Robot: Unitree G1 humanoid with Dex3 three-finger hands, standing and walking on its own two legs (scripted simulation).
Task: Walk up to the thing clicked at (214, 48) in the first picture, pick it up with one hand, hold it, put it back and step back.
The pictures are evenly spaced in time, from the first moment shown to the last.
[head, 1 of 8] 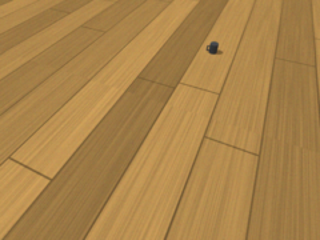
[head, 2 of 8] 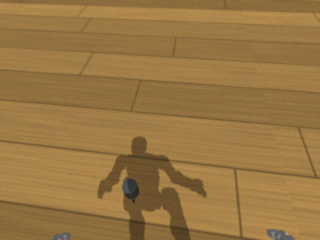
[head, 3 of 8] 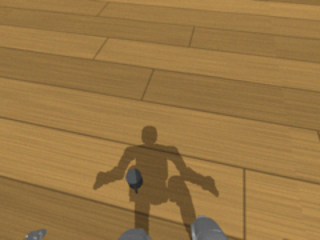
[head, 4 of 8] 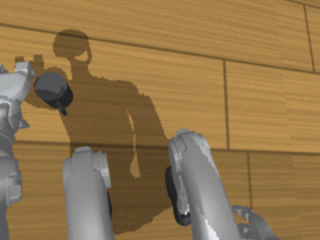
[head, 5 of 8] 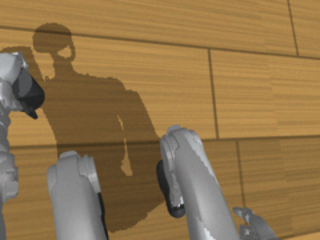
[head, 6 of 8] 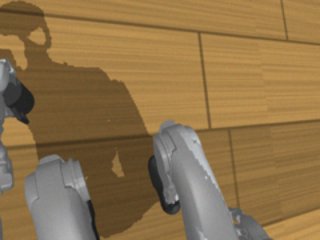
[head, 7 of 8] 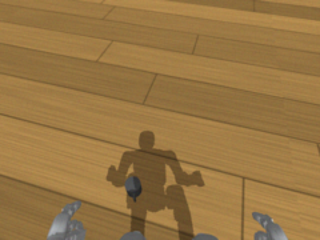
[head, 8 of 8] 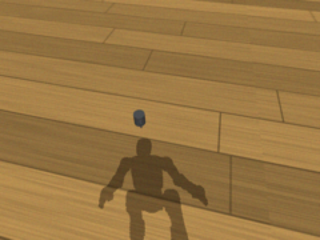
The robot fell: no
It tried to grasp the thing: yes
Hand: left
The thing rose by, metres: 0.62
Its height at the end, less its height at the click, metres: +0.00
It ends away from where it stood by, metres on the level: 0.02
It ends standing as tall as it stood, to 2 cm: yes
